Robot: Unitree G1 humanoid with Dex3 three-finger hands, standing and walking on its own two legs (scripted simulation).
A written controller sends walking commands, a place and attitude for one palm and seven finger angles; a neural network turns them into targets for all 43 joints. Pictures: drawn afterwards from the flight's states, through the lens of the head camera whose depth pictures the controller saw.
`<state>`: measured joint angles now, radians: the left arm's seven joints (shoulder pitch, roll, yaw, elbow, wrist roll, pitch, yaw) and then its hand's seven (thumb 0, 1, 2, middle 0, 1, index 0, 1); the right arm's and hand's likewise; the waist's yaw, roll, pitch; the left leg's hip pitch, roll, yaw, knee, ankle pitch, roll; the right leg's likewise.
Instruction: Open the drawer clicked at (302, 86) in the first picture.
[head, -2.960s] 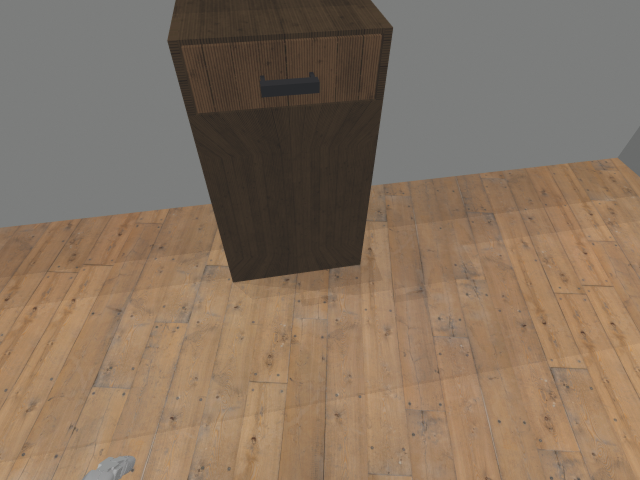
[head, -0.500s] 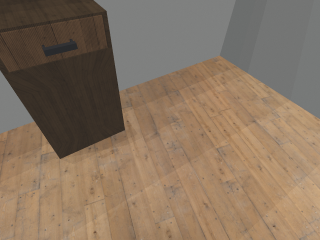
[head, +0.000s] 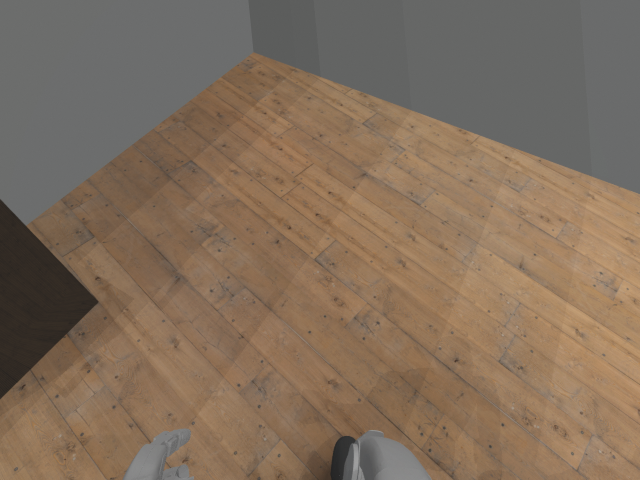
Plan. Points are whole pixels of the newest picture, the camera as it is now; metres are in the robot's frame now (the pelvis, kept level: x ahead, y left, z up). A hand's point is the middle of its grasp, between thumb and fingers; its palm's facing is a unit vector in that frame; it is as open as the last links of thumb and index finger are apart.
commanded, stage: walk to a spot facing it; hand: left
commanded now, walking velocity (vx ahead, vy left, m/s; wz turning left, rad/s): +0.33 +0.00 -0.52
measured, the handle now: out of the picture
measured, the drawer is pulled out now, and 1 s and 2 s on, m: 0.00 0.00 0.00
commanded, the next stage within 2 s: turn to face it in 0.24 s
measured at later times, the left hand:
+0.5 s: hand (204, 428) +0.20 +0.16 -0.15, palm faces -0.03 -0.98 -0.19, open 7.4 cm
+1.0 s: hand (184, 346) +0.32 +0.21 -0.14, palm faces +0.15 -0.96 -0.22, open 7.4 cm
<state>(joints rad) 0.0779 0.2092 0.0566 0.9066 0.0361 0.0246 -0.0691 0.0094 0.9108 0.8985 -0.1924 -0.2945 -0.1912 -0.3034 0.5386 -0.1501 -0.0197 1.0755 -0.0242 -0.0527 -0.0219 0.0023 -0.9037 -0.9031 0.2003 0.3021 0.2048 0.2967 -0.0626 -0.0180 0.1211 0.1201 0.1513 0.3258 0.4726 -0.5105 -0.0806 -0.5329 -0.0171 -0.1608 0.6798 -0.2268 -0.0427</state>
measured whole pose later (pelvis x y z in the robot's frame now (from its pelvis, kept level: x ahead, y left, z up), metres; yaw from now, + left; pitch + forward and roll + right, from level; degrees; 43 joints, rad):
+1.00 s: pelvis +0.24 +0.00 +0.03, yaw +7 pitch +1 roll -2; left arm 0.15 0.22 0.09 0.93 0.02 0.05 0.02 0.01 0.91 0.90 -0.20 -0.29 -0.19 -0.30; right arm 0.26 -0.18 -0.07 0.98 -0.02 0.03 0.00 0.00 -0.91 -0.90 0.20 0.30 0.21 0.30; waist -0.04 -0.01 0.04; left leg -0.31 -0.04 -0.06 0.47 -0.18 0.06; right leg -0.42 -0.06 0.00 0.87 -0.40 0.08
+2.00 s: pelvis +0.24 +0.03 +0.03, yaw +42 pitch +0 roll -1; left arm 0.12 0.25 0.07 0.88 0.02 0.06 0.02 0.01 0.91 0.90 -0.20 -0.29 -0.19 -0.30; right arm 0.24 -0.19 -0.05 0.92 -0.02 0.02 0.00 0.00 -0.90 -0.90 0.20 0.30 0.21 0.30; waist -0.03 -0.02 0.05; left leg -0.23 -0.08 -0.09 0.46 -0.22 0.07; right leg -0.45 -0.07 0.01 0.95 -0.40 0.11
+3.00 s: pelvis +0.27 +0.11 +0.02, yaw +58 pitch -2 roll +0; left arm 0.22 0.19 0.04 1.05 0.03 0.03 -0.02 0.01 0.91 0.90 -0.19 -0.29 -0.19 -0.30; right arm 0.47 -0.11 -0.02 1.12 -0.02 -0.06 -0.03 0.00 -0.91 -0.90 0.20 0.30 0.21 0.30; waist -0.03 -0.03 0.04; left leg 0.10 -0.03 0.08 0.27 -0.34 0.04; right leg -0.55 -0.10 -0.09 0.89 -0.22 0.04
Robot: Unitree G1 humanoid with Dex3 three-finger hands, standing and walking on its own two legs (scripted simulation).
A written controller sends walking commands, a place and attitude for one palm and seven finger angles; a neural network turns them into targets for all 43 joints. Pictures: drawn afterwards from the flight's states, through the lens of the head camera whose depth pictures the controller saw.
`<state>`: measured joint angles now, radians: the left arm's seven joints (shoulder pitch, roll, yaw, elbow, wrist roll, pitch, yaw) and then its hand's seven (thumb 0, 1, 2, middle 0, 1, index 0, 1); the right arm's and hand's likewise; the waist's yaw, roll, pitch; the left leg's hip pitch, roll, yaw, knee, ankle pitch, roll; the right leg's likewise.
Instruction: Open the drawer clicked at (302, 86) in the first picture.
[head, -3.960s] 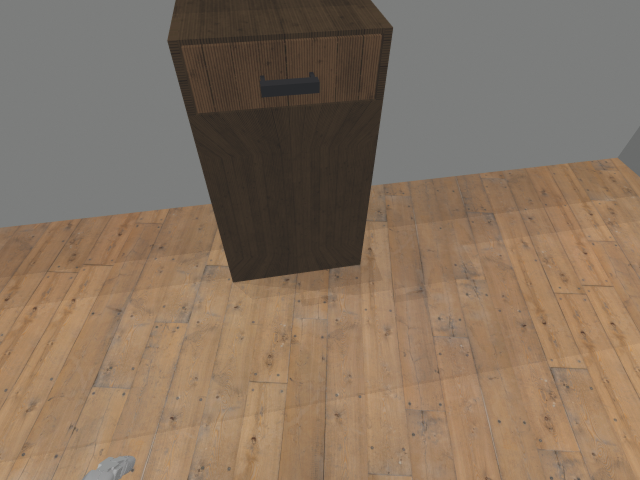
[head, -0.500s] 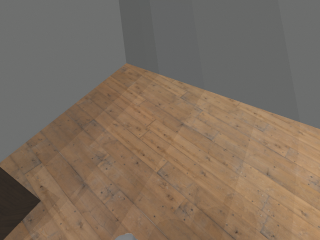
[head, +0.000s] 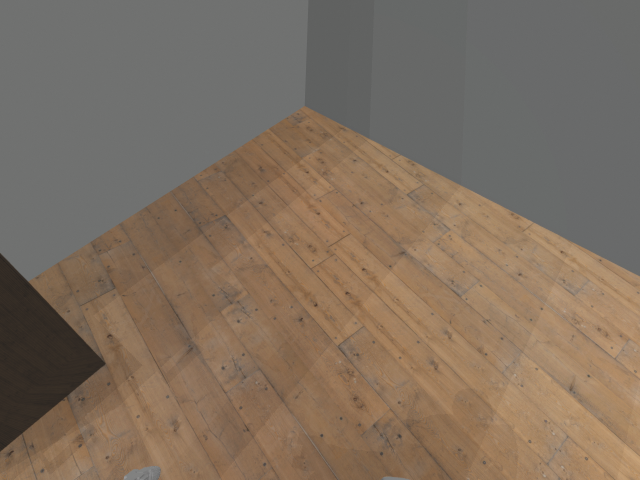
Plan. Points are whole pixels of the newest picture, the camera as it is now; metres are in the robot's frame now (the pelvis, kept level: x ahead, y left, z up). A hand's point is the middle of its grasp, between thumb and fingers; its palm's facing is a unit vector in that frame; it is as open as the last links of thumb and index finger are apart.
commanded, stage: turn to face it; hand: left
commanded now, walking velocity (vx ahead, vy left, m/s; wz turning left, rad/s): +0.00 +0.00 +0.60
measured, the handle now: out of the picture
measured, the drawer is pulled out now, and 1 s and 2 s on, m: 0.00 0.00 0.00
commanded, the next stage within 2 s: take the last steps up to it in 1.30 s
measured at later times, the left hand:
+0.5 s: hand out of the picture -0.02 +0.19 -0.18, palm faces +0.34 -0.91 -0.23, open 7.4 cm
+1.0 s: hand out of the picture -0.01 +0.27 -0.16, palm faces +0.57 -0.78 -0.24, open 7.4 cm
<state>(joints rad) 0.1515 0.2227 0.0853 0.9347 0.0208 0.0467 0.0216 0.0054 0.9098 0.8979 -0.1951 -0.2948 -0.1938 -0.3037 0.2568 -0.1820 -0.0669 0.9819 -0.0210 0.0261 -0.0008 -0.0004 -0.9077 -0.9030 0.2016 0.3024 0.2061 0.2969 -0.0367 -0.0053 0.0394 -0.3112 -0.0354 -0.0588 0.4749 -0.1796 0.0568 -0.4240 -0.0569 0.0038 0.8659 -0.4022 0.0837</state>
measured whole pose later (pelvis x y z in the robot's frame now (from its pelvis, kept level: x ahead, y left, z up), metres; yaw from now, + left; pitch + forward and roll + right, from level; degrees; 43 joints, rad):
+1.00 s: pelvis +0.00 +0.03 +0.00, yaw +35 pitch +0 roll -1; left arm 0.12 0.25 0.07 0.88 0.02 0.06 0.02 0.01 0.91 0.90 -0.20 -0.29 -0.19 -0.30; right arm 0.24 -0.19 -0.05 0.92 -0.02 0.02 0.00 0.00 -0.90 -0.90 0.20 0.30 0.21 0.30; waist -0.03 -0.02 0.05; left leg -0.23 -0.08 -0.09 0.46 -0.22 0.07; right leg -0.45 -0.07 0.01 0.95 -0.40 0.11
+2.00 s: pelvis +0.04 +0.10 +0.00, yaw +50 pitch -2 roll +0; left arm 0.22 0.19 0.04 1.05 0.03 0.03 -0.02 0.01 0.91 0.90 -0.19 -0.29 -0.19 -0.30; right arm 0.47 -0.11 -0.02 1.12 -0.02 -0.06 -0.03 0.00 -0.91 -0.90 0.20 0.30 0.21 0.30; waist -0.03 -0.03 0.04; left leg 0.10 -0.03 0.08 0.27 -0.34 0.04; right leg -0.55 -0.10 -0.09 0.89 -0.22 0.04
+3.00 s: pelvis +0.20 +0.16 -0.01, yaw +49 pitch -1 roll +2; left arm 0.27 0.17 0.03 1.03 0.03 0.02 0.03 0.00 0.91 0.90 -0.20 -0.29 -0.19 -0.30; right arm 0.16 -0.19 -0.06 1.04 -0.01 0.05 -0.02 0.00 -0.91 -0.90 0.20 0.30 0.20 0.30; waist 0.01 0.04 0.05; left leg -0.36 0.05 0.02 0.68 -0.39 -0.02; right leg -0.22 -0.01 -0.08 0.59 -0.36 -0.06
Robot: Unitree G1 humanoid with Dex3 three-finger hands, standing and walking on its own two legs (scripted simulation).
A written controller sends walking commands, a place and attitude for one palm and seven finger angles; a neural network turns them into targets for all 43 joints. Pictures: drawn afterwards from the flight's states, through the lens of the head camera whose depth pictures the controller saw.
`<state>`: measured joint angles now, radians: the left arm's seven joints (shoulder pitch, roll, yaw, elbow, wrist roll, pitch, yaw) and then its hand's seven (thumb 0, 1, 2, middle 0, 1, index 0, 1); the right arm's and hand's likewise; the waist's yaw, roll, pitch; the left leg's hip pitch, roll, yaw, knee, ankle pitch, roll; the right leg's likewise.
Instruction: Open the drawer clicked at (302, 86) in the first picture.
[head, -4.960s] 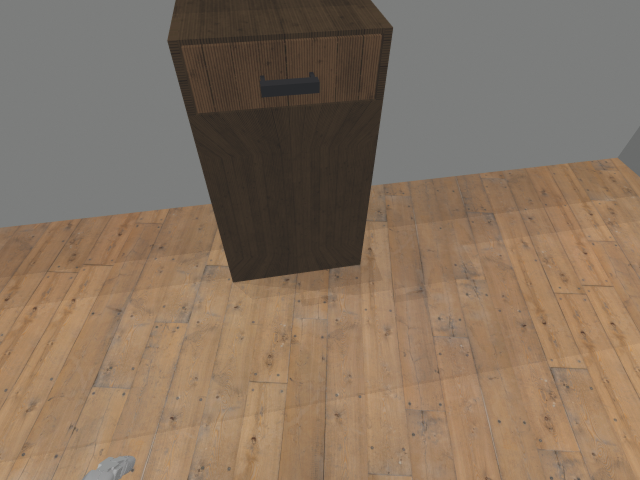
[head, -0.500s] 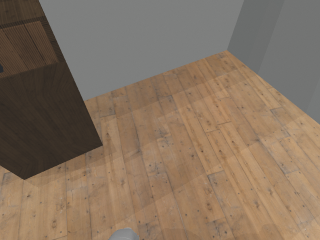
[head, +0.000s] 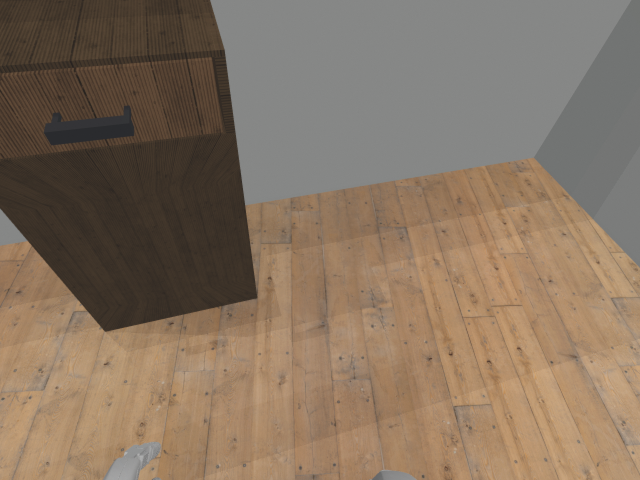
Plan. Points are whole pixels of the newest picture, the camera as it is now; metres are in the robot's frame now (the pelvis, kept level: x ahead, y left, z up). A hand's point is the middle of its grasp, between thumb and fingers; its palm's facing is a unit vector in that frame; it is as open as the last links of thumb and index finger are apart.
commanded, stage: turn to face it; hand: left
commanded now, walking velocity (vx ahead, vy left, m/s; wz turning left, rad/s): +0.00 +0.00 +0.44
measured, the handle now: (92, 122) +0.68 +0.44 +0.03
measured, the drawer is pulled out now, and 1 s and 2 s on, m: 0.00 0.00 0.00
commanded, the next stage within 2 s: take the last steps up to it in 0.30 s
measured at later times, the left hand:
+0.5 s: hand out of the picture -0.02 +0.16 -0.16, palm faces +0.27 -0.93 -0.24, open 7.4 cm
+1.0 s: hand out of the picture +0.07 +0.22 -0.18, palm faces +0.26 -0.95 -0.17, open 7.4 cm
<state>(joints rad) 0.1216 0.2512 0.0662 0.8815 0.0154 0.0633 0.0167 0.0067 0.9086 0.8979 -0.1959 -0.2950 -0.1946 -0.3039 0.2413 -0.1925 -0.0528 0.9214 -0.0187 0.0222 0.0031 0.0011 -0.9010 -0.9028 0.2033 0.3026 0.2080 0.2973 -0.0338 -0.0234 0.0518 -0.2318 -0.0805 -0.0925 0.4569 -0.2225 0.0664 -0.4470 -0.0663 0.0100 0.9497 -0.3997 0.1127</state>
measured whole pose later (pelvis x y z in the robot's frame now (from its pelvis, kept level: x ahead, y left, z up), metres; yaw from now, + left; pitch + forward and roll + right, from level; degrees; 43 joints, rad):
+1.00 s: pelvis +0.07 +0.04 +0.00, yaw +15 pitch -2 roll +0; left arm 0.22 0.19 0.04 1.05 0.03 0.03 -0.02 0.01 0.91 0.90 -0.19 -0.29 -0.19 -0.30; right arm 0.47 -0.11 -0.02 1.12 -0.02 -0.06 -0.03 0.00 -0.91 -0.90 0.20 0.30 0.21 0.30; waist -0.03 -0.03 0.04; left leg 0.10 -0.03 0.08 0.27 -0.34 0.04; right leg -0.55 -0.10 -0.09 0.89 -0.22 0.04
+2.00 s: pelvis +0.24 -0.01 -0.01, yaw +14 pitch -1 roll +2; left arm 0.27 0.17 0.03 1.03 0.03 0.02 0.03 0.00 0.91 0.90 -0.20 -0.29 -0.19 -0.30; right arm 0.16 -0.19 -0.06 1.04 -0.01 0.05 -0.02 0.00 -0.91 -0.90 0.20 0.30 0.20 0.30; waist 0.01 0.04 0.05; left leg -0.36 0.05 0.02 0.68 -0.39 -0.02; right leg -0.22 -0.01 -0.08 0.59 -0.36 -0.06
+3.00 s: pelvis +0.19 +0.04 +0.00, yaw +14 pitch -1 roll +0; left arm 0.30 0.15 0.00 1.08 0.02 -0.01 0.03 0.01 0.91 0.90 -0.20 -0.29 -0.19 -0.30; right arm 0.36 -0.12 0.02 1.07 -0.02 -0.03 -0.03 0.02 -0.93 -0.90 0.20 0.30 0.20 0.30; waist 0.00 0.01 -0.02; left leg -0.19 -0.05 0.06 0.48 -0.29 0.06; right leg -0.23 -0.05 -0.05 0.50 -0.26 0.01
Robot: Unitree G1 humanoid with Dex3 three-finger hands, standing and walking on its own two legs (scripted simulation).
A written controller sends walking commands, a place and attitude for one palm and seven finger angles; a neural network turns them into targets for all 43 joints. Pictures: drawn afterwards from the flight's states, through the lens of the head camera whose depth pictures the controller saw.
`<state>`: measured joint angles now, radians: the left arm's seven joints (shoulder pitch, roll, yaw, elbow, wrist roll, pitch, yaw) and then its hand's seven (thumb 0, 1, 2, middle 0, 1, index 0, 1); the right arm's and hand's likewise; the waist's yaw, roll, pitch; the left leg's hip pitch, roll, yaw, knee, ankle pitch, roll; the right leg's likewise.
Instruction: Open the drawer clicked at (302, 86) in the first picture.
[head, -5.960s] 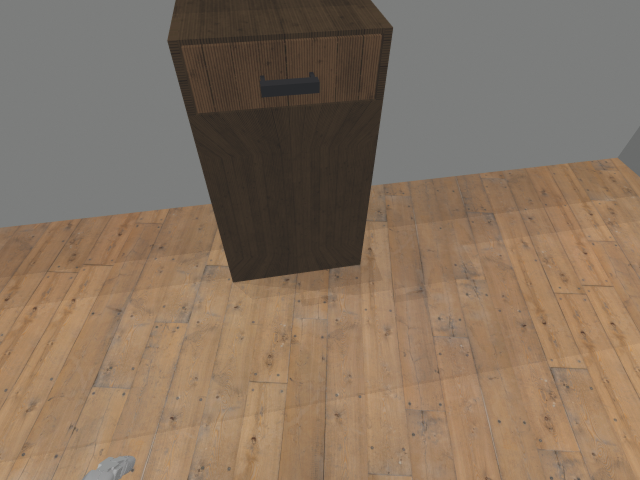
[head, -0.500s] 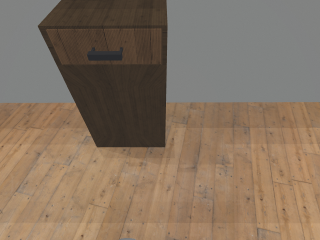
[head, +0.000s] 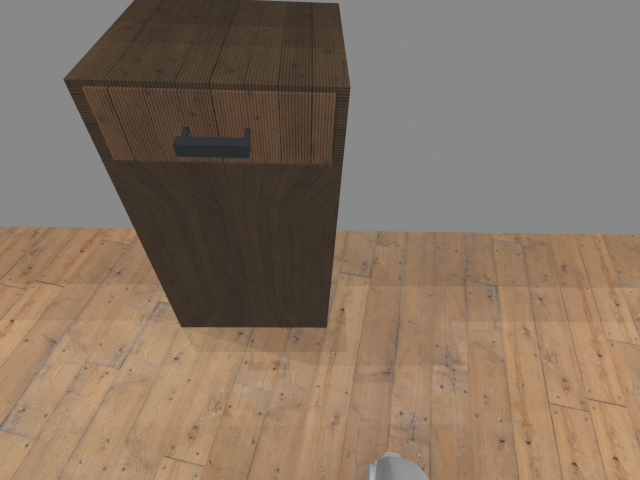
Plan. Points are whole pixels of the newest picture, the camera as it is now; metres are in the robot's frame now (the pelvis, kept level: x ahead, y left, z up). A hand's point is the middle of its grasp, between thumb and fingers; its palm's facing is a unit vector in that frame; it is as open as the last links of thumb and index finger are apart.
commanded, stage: take the last steps up to it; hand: left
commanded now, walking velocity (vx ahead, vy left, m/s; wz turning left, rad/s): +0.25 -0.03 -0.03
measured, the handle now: (214, 139) +0.69 +0.23 +0.03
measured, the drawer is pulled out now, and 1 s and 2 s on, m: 0.00 0.00 0.00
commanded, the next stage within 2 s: come to a stop and stand still in 0.26 s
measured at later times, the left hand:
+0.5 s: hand (238, 472) +0.17 +0.12 -0.16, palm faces +0.06 -0.98 -0.20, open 7.2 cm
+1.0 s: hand (244, 475) +0.17 +0.11 -0.16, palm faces +0.02 -0.95 -0.30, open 7.4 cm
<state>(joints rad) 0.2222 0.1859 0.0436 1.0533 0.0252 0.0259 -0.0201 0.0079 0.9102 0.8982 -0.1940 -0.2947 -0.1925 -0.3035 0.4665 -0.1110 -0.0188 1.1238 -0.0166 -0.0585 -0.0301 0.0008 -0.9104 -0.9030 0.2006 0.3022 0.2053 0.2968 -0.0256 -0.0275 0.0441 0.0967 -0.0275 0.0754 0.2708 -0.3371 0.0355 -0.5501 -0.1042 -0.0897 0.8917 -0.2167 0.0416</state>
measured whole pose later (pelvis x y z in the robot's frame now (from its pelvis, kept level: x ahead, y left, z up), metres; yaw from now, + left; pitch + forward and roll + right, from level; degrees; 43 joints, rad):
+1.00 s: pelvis +0.14 -0.09 -0.01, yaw -1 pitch -1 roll +2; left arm 0.27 0.17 0.03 1.03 0.03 0.02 0.03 0.00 0.91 0.90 -0.20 -0.29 -0.19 -0.30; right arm 0.16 -0.19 -0.06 1.04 -0.01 0.05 -0.02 0.00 -0.91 -0.90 0.20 0.30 0.20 0.30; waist 0.01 0.04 0.05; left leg -0.36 0.05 0.02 0.68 -0.39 -0.02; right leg -0.22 -0.01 -0.08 0.59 -0.36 -0.06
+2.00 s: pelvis +0.12 -0.03 +0.00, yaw -1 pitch -1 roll +0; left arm 0.30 0.15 0.00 1.08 0.02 -0.01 0.03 0.01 0.91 0.90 -0.20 -0.29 -0.19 -0.30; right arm 0.36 -0.12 0.02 1.07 -0.02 -0.03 -0.03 0.02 -0.93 -0.90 0.20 0.30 0.20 0.30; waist 0.00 0.01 -0.02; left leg -0.19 -0.05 0.06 0.48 -0.29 0.06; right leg -0.23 -0.05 -0.05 0.50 -0.26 0.01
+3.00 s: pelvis +0.13 -0.09 -0.02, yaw -5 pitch +8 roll +4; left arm 0.27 0.45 0.02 -0.06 0.91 0.11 0.24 0.00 0.14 0.57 -0.27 -0.78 -0.27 -0.79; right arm 0.07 -0.20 0.06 0.58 -0.02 0.12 0.00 0.01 -0.90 -0.90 0.20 0.30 0.21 0.30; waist 0.07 0.03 -0.08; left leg -0.40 -0.04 0.00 0.68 -0.37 0.00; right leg -0.49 0.06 0.00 0.75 -0.38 -0.10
